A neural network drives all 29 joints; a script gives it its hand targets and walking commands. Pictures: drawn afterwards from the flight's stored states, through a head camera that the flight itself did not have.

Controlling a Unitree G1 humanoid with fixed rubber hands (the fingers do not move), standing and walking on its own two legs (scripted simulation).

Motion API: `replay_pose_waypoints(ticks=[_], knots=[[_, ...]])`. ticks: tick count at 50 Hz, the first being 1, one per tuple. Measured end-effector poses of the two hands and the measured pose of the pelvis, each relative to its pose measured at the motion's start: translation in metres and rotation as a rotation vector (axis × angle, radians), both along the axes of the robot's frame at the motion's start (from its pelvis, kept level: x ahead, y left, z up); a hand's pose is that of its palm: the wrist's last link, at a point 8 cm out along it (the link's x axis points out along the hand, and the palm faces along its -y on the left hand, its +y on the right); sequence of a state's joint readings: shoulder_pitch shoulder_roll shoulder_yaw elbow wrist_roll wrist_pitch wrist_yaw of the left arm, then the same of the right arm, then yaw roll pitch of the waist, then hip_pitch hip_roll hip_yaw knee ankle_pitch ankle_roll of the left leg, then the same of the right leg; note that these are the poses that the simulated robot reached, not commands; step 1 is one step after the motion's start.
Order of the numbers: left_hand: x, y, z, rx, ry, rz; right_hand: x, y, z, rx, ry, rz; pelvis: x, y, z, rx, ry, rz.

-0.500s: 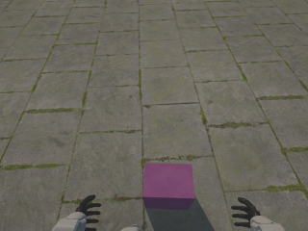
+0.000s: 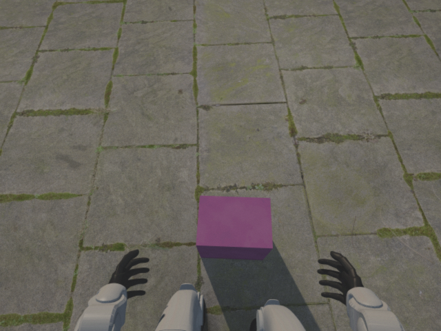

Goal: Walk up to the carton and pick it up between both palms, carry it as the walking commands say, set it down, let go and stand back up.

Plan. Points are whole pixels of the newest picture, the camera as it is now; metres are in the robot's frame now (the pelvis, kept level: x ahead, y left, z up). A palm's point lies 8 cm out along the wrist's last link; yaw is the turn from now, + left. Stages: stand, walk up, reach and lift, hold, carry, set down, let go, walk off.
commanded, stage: reach and lift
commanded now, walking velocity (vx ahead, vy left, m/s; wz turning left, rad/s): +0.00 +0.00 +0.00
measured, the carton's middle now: (233, 230) +0.44 -0.01 -0.59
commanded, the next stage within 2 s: none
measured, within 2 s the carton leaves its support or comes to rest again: neither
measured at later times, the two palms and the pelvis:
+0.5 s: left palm (140, 219) +0.34 +0.21 -0.14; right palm (336, 223) +0.34 -0.22 -0.13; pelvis -0.04 +0.00 -0.04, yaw -1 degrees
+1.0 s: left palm (152, 174) +0.46 +0.21 -0.16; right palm (333, 178) +0.46 -0.24 -0.15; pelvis -0.03 +0.01 -0.05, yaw -3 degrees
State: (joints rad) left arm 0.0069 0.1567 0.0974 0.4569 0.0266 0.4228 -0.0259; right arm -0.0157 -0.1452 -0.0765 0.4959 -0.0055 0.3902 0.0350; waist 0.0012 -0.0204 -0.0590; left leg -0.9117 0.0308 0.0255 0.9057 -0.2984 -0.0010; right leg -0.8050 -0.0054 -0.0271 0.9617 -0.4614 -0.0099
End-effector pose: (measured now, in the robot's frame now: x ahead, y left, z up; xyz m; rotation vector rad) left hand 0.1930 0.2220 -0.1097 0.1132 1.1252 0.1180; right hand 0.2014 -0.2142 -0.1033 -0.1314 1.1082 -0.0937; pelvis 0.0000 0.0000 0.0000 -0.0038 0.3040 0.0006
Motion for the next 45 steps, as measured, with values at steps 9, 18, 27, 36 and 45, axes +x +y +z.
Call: replay_pose_waypoints(ticks=[9,18,27,36,45], knots=[[0.034,-0.003,-0.009,-0.008,-0.066,-0.012,0.032,-0.006,-0.007,0.002,-0.064,-0.002,-0.031,-0.006,-0.016,-0.001,-0.045,-0.003],[0.101,-0.008,-0.014,-0.008,-0.17,-0.003,0.094,-0.002,-0.014,0.018,-0.16,-0.019,-0.045,-0.002,-0.029,-0.007,0.023,-0.009],[0.156,-0.009,-0.029,-0.004,-0.279,0.03,0.15,-0.005,-0.028,0.026,-0.261,-0.027,-0.043,0.005,-0.04,-0.01,0.172,-0.022],[0.208,-0.003,-0.04,0.003,-0.391,0.051,0.203,-0.019,-0.034,0.027,-0.372,-0.029,-0.039,0.011,-0.05,-0.008,0.319,-0.03],[0.253,-0.009,-0.044,-0.01,-0.472,0.048,0.245,-0.023,-0.041,0.042,-0.449,-0.019,-0.037,0.011,-0.055,-0.007,0.436,-0.032]])
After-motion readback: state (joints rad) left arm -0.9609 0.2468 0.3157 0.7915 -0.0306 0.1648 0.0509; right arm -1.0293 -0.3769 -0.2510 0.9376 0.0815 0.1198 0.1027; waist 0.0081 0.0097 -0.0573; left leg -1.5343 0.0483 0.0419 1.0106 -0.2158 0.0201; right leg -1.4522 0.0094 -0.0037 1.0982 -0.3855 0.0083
